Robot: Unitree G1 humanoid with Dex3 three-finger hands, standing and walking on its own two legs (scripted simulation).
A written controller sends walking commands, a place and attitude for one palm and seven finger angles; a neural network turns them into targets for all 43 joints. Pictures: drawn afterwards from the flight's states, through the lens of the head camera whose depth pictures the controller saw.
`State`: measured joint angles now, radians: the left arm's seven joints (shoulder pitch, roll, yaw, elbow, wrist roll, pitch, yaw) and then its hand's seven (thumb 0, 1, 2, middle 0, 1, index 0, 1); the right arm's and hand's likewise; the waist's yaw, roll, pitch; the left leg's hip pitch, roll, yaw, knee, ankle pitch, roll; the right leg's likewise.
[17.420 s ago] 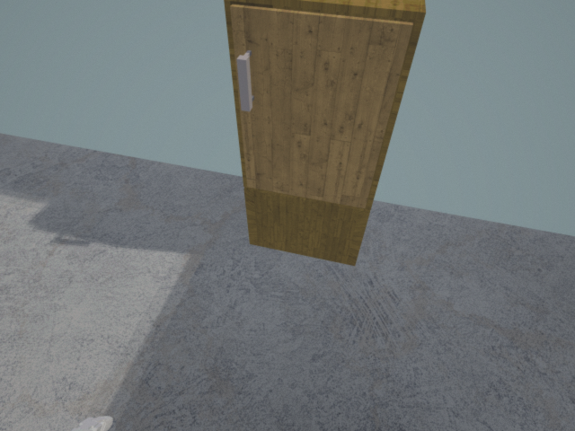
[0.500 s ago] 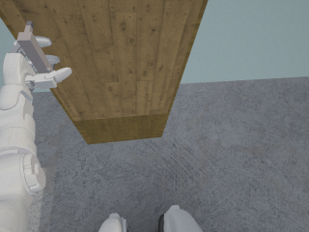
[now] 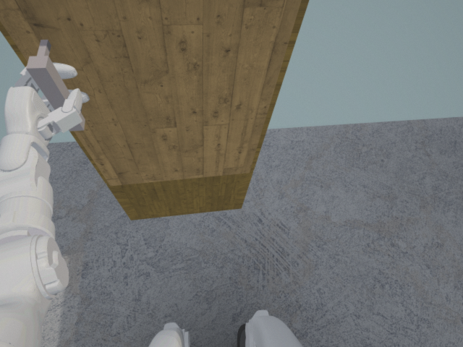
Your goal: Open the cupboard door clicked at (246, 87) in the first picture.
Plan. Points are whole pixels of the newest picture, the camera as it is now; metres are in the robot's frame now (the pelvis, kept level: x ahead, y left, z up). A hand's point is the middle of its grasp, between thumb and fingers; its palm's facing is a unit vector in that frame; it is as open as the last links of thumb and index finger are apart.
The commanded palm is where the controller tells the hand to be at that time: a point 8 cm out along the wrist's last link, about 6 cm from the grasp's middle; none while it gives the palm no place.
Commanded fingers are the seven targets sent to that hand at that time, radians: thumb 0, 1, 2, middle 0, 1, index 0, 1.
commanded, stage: pull the door open along its arc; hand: left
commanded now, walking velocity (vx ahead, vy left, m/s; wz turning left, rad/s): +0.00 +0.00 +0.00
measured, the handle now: (61, 88) +0.54 +0.26 +0.08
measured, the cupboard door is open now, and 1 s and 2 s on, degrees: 0 40 42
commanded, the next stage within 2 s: open thumb and fingers to let go in 0.96 s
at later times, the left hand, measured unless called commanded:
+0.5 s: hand (89, 167) +0.38 +0.19 +0.08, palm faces +0.26 -0.96 +0.07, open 6.2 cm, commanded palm +0.32 +0.23 +0.08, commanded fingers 0.00 0.90 0.90 -0.40 -1.35 -0.40 -1.35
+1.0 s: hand (161, 241) +0.27 +0.08 +0.09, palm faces +0.47 -0.88 +0.02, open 6.2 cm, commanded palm +0.20 +0.11 +0.08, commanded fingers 0.00 0.90 0.90 -0.40 -1.35 -0.40 -1.35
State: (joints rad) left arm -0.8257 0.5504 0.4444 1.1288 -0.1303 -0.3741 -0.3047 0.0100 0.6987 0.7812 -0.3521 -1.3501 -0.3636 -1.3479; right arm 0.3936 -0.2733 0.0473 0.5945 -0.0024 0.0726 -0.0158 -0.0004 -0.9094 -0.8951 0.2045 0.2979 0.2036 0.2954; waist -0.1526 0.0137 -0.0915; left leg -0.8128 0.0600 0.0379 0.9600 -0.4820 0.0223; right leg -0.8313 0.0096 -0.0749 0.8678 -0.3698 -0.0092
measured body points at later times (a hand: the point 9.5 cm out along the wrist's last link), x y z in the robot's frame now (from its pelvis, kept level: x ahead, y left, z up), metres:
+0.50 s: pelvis +0.01 +0.00 +0.02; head +0.07 +0.00 +0.46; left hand +0.36 +0.24 +0.08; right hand +0.13 -0.25 -0.09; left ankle -0.02 +0.10 -0.68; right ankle +0.02 -0.12 -0.68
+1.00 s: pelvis +0.01 -0.03 +0.02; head +0.03 -0.05 +0.47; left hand +0.24 +0.13 +0.09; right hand +0.20 -0.24 -0.07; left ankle -0.02 +0.10 -0.68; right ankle +0.02 -0.12 -0.68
